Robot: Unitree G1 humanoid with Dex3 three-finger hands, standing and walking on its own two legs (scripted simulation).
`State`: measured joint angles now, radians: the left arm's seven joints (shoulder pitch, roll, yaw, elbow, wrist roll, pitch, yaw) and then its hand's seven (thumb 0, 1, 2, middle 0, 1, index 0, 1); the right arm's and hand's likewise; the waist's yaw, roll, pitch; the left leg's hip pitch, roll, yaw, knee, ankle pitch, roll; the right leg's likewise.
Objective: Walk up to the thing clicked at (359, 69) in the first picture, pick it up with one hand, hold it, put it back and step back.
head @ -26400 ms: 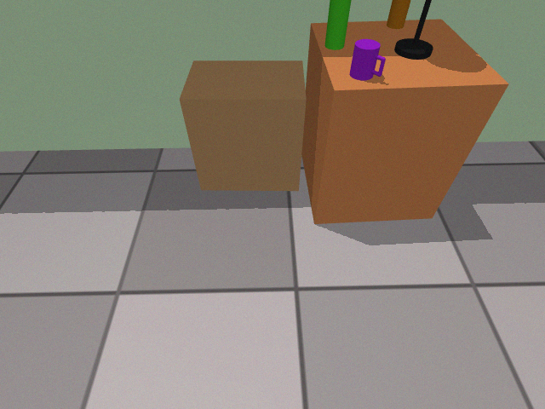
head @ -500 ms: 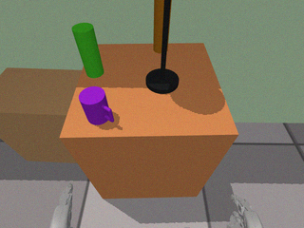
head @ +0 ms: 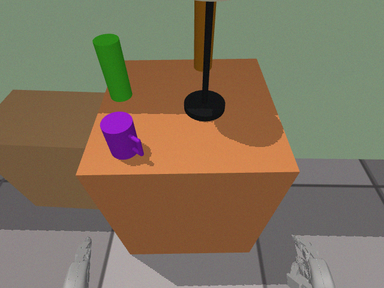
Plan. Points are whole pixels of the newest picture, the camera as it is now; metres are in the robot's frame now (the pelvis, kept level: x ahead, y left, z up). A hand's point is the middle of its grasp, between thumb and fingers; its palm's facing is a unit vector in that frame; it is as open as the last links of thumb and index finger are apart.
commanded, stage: home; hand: left
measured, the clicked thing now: (125, 139) +0.48 +0.18 +0.02
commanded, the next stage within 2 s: stand in 1.32 s
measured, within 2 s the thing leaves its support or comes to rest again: neither
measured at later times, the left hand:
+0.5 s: hand (105, 280) +0.17 +0.19 -0.06, palm faces +0.10 -0.95 -0.28, open 17.5 cm
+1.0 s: hand (105, 280) +0.17 +0.19 -0.06, palm faces +0.10 -0.95 -0.28, open 17.6 cm
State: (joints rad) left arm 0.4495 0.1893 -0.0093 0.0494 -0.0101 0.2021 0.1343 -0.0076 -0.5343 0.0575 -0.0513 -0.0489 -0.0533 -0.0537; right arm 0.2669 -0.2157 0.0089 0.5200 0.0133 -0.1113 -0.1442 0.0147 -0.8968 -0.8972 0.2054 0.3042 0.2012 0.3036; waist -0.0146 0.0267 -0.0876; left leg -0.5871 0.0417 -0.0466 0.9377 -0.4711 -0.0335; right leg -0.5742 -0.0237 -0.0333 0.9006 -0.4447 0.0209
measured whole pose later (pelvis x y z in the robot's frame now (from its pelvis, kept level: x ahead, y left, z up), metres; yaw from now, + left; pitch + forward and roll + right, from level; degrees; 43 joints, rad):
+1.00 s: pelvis +0.00 +0.01 +0.00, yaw +0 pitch +7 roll -2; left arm 0.45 0.20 -0.01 0.01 -0.01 0.27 0.13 -0.01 -0.57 0.04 -0.05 -0.05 -0.05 -0.05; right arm 0.28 -0.21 0.02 0.52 0.01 -0.13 -0.16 0.01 -0.90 -0.90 0.21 0.30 0.20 0.30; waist -0.02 0.03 -0.10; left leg -0.60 0.04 -0.04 0.96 -0.49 -0.02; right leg -0.58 -0.03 -0.03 0.91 -0.45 0.03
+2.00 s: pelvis -0.01 +0.01 +0.05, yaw +1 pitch -4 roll +0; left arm 0.16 0.33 -0.01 1.10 0.02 -0.02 0.01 0.01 0.79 0.88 -0.20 -0.29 -0.20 -0.30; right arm 0.16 -0.32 -0.02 1.11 -0.02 -0.01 0.01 0.01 -0.90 -0.89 0.21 0.30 0.20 0.30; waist 0.01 0.00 0.05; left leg -0.15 0.00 -0.04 0.43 -0.22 -0.02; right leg -0.15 -0.06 -0.04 0.43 -0.22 0.03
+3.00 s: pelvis +0.00 +0.00 +0.06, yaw +1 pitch -3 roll +0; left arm 0.12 0.34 0.00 1.16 0.01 -0.01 0.00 0.01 0.91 0.90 -0.20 -0.30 -0.20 -0.30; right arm 0.13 -0.35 -0.01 1.15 -0.01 -0.01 0.01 0.01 -0.90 -0.90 0.20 0.30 0.20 0.30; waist 0.00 0.00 0.06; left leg -0.11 0.02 -0.03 0.33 -0.17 -0.03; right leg -0.12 -0.05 -0.03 0.34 -0.18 0.03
